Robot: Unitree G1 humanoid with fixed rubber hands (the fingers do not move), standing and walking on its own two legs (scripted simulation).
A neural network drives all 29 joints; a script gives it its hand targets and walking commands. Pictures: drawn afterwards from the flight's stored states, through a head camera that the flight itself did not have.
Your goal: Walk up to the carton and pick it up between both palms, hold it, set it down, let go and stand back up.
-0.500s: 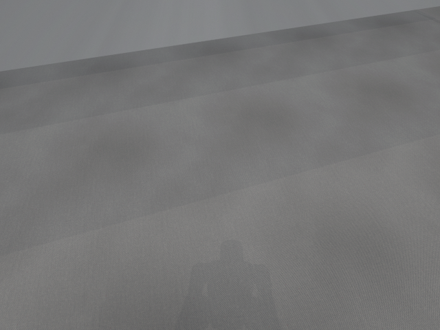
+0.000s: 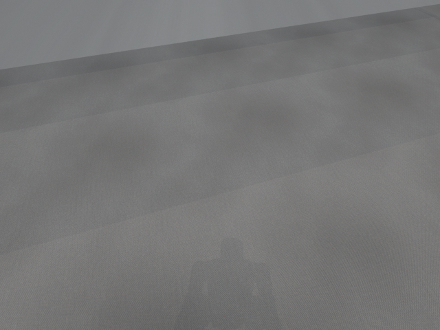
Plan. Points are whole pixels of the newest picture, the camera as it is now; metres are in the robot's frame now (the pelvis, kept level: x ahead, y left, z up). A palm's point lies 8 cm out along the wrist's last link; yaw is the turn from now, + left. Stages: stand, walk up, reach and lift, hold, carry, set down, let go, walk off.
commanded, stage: stand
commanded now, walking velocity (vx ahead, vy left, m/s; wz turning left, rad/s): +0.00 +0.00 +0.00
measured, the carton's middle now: out of the picture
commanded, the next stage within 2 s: walk up in 0.64 s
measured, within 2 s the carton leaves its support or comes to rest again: neither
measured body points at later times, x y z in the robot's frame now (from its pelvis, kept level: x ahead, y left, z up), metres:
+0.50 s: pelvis +0.01 +0.00 +0.00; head +0.02 +0.00 +0.45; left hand -0.02 +0.20 -0.16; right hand -0.02 -0.20 -0.17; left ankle -0.04 +0.14 -0.74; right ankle -0.04 -0.10 -0.74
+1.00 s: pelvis +0.00 -0.01 -0.02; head +0.03 -0.02 +0.43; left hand +0.03 +0.23 -0.17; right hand +0.00 -0.25 -0.17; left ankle -0.04 +0.14 -0.74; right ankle -0.03 -0.11 -0.71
